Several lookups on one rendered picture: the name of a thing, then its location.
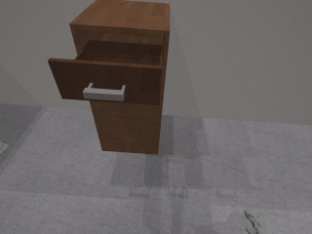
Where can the cabinet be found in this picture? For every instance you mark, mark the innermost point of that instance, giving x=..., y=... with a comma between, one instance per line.
x=126, y=127

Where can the drawer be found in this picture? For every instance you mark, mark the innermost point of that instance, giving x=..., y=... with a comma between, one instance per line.
x=110, y=65

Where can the handle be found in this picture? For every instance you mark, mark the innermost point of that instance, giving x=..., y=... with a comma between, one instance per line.
x=104, y=94

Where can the right robot hand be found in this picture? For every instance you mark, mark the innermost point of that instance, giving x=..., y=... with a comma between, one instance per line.
x=257, y=222

